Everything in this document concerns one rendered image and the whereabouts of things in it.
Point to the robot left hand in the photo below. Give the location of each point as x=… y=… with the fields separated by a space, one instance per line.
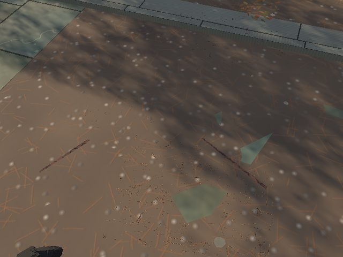
x=49 y=251

